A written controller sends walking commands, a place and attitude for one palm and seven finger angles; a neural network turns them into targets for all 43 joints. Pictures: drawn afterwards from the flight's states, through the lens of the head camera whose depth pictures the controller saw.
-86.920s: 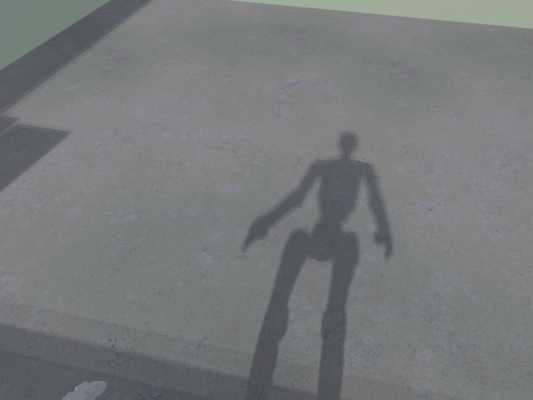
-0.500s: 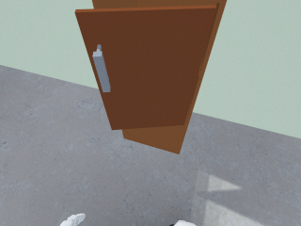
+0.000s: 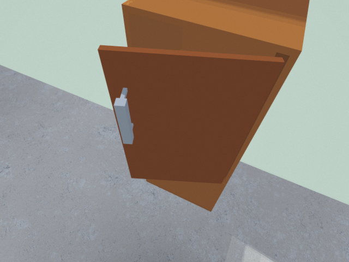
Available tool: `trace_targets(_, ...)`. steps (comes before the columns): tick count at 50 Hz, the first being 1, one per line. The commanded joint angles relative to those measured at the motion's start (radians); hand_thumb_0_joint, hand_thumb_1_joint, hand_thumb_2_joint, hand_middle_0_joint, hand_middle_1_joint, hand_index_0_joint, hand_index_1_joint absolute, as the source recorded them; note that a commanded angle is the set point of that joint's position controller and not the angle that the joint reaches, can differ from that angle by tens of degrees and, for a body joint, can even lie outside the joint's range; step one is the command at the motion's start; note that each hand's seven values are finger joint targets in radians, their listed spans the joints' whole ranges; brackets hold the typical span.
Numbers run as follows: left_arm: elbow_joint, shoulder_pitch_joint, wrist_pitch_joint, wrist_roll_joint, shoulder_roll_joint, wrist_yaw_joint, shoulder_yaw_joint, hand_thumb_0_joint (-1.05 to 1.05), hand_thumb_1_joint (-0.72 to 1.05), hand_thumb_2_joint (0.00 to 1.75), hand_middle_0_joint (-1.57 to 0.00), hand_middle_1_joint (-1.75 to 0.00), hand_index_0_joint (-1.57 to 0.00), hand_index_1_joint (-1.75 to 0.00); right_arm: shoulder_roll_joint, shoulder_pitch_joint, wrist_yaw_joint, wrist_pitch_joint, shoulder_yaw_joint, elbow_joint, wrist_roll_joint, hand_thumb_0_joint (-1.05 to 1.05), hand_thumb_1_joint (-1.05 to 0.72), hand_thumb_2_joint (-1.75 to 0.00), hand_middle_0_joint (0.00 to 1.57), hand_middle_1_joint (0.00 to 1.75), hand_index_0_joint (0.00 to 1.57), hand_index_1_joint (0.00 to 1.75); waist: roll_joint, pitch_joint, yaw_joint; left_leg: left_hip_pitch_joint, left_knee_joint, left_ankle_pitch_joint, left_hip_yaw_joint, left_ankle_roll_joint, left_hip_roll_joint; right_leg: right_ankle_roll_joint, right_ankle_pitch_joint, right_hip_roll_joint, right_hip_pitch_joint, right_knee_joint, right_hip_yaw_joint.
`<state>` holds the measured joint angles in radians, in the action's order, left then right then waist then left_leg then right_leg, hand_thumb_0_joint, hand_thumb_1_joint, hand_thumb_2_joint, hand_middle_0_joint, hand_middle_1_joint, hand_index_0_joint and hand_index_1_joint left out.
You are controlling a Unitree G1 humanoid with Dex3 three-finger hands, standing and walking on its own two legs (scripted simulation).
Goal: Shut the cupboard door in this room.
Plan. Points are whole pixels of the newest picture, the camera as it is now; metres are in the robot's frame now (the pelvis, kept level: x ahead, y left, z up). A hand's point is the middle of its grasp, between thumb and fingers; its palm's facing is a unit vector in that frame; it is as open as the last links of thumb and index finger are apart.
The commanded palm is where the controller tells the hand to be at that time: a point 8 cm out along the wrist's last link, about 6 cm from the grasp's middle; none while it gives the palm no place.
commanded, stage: come to a stop and stand still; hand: left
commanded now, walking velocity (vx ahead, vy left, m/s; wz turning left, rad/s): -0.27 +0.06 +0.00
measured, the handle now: (126, 116) +0.43 +0.17 +0.06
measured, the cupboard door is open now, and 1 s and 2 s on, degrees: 22 22 22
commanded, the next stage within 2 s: look again from close up in 1.38 s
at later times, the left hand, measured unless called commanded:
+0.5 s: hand out of the picture +0.06 +0.22 -0.17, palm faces -0.06 -0.96 -0.26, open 7.3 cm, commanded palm none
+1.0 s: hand out of the picture -0.02 +0.24 -0.18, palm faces -0.08 -0.97 -0.21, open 7.3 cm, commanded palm none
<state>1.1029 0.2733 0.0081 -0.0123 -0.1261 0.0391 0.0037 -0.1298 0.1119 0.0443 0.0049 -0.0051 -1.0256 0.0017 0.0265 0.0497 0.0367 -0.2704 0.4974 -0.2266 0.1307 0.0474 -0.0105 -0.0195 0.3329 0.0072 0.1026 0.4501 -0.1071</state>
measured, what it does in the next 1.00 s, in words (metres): shifts its weight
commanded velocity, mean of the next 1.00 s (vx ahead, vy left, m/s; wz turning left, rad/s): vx -0.02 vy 0.00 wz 0.00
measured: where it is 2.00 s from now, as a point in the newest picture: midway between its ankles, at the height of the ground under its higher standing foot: outside the picture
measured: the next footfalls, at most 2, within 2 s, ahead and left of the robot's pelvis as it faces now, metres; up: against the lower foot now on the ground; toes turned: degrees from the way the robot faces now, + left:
none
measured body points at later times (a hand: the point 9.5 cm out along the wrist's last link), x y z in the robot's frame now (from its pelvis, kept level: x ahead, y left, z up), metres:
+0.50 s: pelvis -0.04 +0.02 -0.02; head -0.02 +0.02 +0.43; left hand +0.06 +0.27 -0.15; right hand +0.00 -0.22 -0.16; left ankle -0.02 +0.10 -0.74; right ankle -0.08 -0.09 -0.74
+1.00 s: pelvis -0.04 +0.05 +0.00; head -0.01 +0.06 +0.45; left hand -0.02 +0.29 -0.16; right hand -0.01 -0.20 -0.14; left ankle -0.02 +0.10 -0.74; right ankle -0.08 -0.09 -0.74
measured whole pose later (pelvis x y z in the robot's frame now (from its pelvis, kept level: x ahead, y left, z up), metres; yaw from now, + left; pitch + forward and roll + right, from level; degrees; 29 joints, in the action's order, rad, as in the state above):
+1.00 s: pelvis -0.04 +0.05 +0.00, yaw -4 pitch +1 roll -1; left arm 1.03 0.29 0.01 -0.02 -0.23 0.03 -0.02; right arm -0.22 0.23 0.01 0.02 -0.01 -1.04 -0.01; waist 0.02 0.05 0.01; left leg -0.26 0.45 -0.21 0.07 0.11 0.07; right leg 0.03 0.29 -0.03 0.17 0.45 0.00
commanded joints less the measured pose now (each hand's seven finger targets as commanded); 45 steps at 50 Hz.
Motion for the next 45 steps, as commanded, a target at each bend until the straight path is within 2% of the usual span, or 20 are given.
trace_targets(1,-0.081,0.061,-0.004,-0.003,-0.155,0.018,0.048,0.00,0.90,0.90,-0.20,-0.30,-0.20,-0.30,-0.201,0.139,0.013,-0.029,0.075,0.033,-0.006,0.00,-0.90,-0.90,0.20,0.30,0.20,0.30,-0.041,-0.173,-0.057,0.254,0.040,0.819,-0.163,0.035,-0.207,-0.001,-0.533,-0.127,0.091,0.057,0.107)
trace_targets(4,-0.106,0.065,0.004,-0.010,-0.148,0.016,0.053,0.00,0.90,0.90,-0.20,-0.30,-0.20,-0.30,-0.190,0.112,0.008,-0.037,0.080,0.056,-0.011,0.00,-0.90,-0.90,0.20,0.30,0.20,0.30,-0.005,-0.153,-0.042,0.170,0.045,0.632,-0.157,0.030,-0.187,-0.024,-0.537,-0.134,0.070,0.051,0.134)
trace_targets(6,-0.115,0.072,0.005,-0.011,-0.169,0.016,0.058,0.00,0.90,0.90,-0.20,-0.30,-0.20,-0.30,-0.172,0.107,0.004,-0.041,0.077,0.063,-0.013,0.00,-0.90,-0.90,0.20,0.30,0.20,0.30,0.023,-0.150,-0.036,0.113,0.091,0.474,-0.129,0.001,-0.142,-0.060,-0.644,-0.189,0.041,0.029,0.190)
trace_targets(7,-0.116,0.073,0.005,-0.013,-0.185,0.017,0.060,0.00,0.90,0.90,-0.20,-0.30,-0.20,-0.30,-0.154,0.106,0.001,-0.044,0.072,0.066,-0.013,0.00,-0.90,-0.90,0.20,0.30,0.20,0.30,0.056,-0.141,-0.032,0.064,0.129,0.352,-0.102,-0.018,-0.104,-0.083,-0.731,-0.234,0.015,0.016,0.223)
trace_targets(9,-0.105,0.094,0.005,-0.018,-0.204,0.018,0.061,0.00,0.90,0.90,-0.20,-0.30,-0.20,-0.30,-0.113,0.064,-0.007,-0.051,0.059,0.081,-0.016,0.00,-0.90,-0.90,0.20,0.30,0.20,0.30,0.092,-0.097,-0.008,-0.088,0.239,-0.114,-0.071,-0.054,-0.013,-0.135,-1.018,-0.319,-0.068,0.004,0.269)
trace_targets(11,-0.103,0.056,0.002,-0.019,-0.201,0.019,0.051,0.00,0.90,0.90,-0.20,-0.30,-0.20,-0.30,-0.117,0.038,-0.006,-0.061,0.060,0.074,-0.011,0.00,-0.90,-0.90,0.20,0.30,0.20,0.30,0.148,-0.045,-0.017,-0.127,0.340,-0.277,-0.118,-0.063,-0.022,-0.191,-1.014,-0.341,-0.034,-0.015,0.271)
trace_targets(12,-0.176,0.082,-0.024,-0.021,-0.188,0.053,0.037,0.00,0.90,0.90,-0.20,-0.30,-0.20,-0.30,-0.156,-0.016,-0.011,-0.028,0.070,0.177,-0.010,0.00,-0.90,-0.90,0.20,0.30,0.20,0.30,0.057,-0.029,-0.036,-0.196,0.327,-0.329,-0.061,-0.062,0.032,-0.103,-1.343,-0.235,-0.036,0.017,0.359)
trace_targets(13,-0.222,0.059,-0.037,-0.016,-0.262,0.043,0.052,0.00,0.90,0.90,-0.20,-0.30,-0.20,-0.30,-0.130,0.017,-0.032,-0.028,0.067,0.170,-0.007,0.00,-0.90,-0.90,0.20,0.30,0.20,0.30,0.094,-0.058,-0.040,-0.182,0.347,-0.175,-0.085,-0.023,0.003,-0.104,-1.230,-0.249,-0.039,0.077,0.256)
trace_targets(15,-0.259,0.042,-0.052,-0.013,-0.261,0.037,0.057,0.00,0.90,0.90,-0.20,-0.30,-0.20,-0.30,-0.117,0.083,-0.038,-0.021,0.054,0.183,-0.007,0.00,-0.90,-0.90,0.20,0.30,0.20,0.30,0.040,-0.134,-0.052,-0.101,0.232,-0.138,-0.070,-0.012,0.023,-0.125,-1.102,-0.234,-0.064,0.126,0.217)
trace_targets(17,-0.281,0.001,-0.046,-0.005,-0.248,0.034,0.047,0.00,0.90,0.90,-0.20,-0.30,-0.20,-0.30,-0.132,0.173,-0.035,-0.013,0.050,0.170,-0.012,0.00,-0.90,-0.90,0.20,0.30,0.20,0.30,0.057,-0.140,-0.089,0.035,0.058,0.013,-0.083,0.001,0.022,-0.097,-0.910,-0.192,0.018,0.184,0.183)
trace_targets(18,-0.293,-0.004,-0.038,0.000,-0.229,0.030,0.039,0.00,0.90,0.90,-0.20,-0.30,-0.20,-0.30,-0.156,0.195,-0.034,-0.010,0.051,0.170,-0.016,0.00,-0.90,-0.90,0.20,0.30,0.20,0.30,0.031,-0.121,-0.086,0.096,0.041,0.169,-0.131,0.019,-0.022,-0.067,-0.695,-0.148,0.100,0.193,0.167)
trace_targets(19,-0.295,0.016,-0.025,-0.001,-0.199,0.028,0.037,0.00,0.90,0.90,-0.20,-0.30,-0.20,-0.30,-0.193,0.196,-0.032,-0.002,0.051,0.179,-0.023,0.00,-0.90,-0.90,0.20,0.30,0.20,0.30,-0.086,-0.090,-0.063,0.063,0.006,0.292,-0.260,0.068,-0.122,-0.034,-0.422,-0.093,0.141,0.212,0.132)
trace_targets(20,-0.293,0.029,-0.018,0.003,-0.188,0.025,0.030,0.00,0.90,0.90,-0.20,-0.30,-0.20,-0.30,-0.214,0.162,-0.026,0.000,0.044,0.189,-0.024,0.00,-0.90,-0.90,0.20,0.30,0.20,0.30,-0.171,-0.065,-0.036,0.014,-0.041,0.355,-0.348,0.114,-0.169,-0.013,-0.157,-0.039,0.149,0.205,0.108)
trace_targets(21,-0.280,0.028,-0.010,0.001,-0.189,0.020,0.028,0.00,0.90,0.90,-0.20,-0.30,-0.20,-0.30,-0.214,0.121,-0.025,0.003,0.040,0.195,-0.020,0.00,-0.90,-0.90,0.20,0.30,0.20,0.30,-0.229,-0.029,-0.017,-0.031,-0.090,0.301,-0.402,0.134,-0.180,-0.010,0.061,-0.014,0.153,0.201,0.099)
trace_targets(22,-0.268,0.029,-0.003,-0.001,-0.197,0.014,0.026,0.00,0.90,0.90,-0.20,-0.30,-0.20,-0.30,-0.220,0.095,-0.025,0.003,0.038,0.202,-0.020,0.00,-0.90,-0.90,0.20,0.30,0.20,0.30,-0.182,-0.001,-0.008,-0.076,-0.116,0.179,-0.409,0.130,-0.177,-0.017,0.106,-0.016,0.143,0.177,0.111)
trace_targets(24,-0.257,0.035,-0.006,-0.009,-0.200,0.006,0.023,0.00,0.90,0.90,-0.20,-0.30,-0.20,-0.30,-0.208,0.086,-0.027,0.005,0.034,0.206,-0.022,0.00,-0.90,-0.90,0.20,0.30,0.20,0.30,-0.072,-0.007,0.001,-0.121,-0.119,-0.020,-0.366,0.092,-0.133,-0.031,0.037,-0.040,0.088,0.064,0.145)
trace_targets(27,-0.261,-0.013,-0.010,-0.005,-0.211,0.000,0.017,0.00,0.90,0.90,-0.20,-0.30,-0.20,-0.30,-0.196,0.123,-0.034,-0.003,0.030,0.183,-0.024,0.00,-0.90,-0.90,0.20,0.30,0.20,0.30,0.018,0.000,-0.039,-0.081,-0.104,-0.186,-0.260,0.030,-0.059,-0.054,0.136,-0.095,0.157,-0.049,0.222)
trace_targets(32,-0.255,-0.014,-0.006,-0.006,-0.208,-0.002,0.015,0.00,0.90,0.90,-0.20,-0.30,-0.20,-0.30,-0.205,0.161,-0.037,0.006,0.030,0.146,-0.026,0.00,-0.90,-0.90,0.20,0.30,0.20,0.30,-0.037,-0.011,-0.046,-0.060,-0.201,-0.246,-0.319,0.039,-0.096,-0.032,0.094,-0.057,0.162,-0.001,0.163)
trace_targets(34,-0.240,0.010,-0.010,-0.009,-0.208,-0.002,0.013,0.00,0.90,0.90,-0.20,-0.30,-0.20,-0.30,-0.211,0.142,-0.035,0.014,0.030,0.138,-0.021,0.00,-0.90,-0.90,0.20,0.30,0.20,0.30,-0.046,-0.023,-0.029,-0.053,-0.218,-0.208,-0.337,0.051,-0.106,-0.027,0.033,-0.057,0.130,0.003,0.150)
trace_targets(45,-0.142,0.037,-0.026,-0.006,-0.219,-0.003,0.005,0.00,0.90,0.90,-0.20,-0.30,-0.20,-0.30,-0.230,0.135,-0.026,0.034,0.025,0.061,-0.011,0.00,-0.90,-0.90,0.20,0.30,0.20,0.30,-0.031,-0.063,-0.034,0.071,-0.170,0.055,-0.276,0.040,-0.100,-0.022,-0.094,-0.094,0.103,-0.050,0.168)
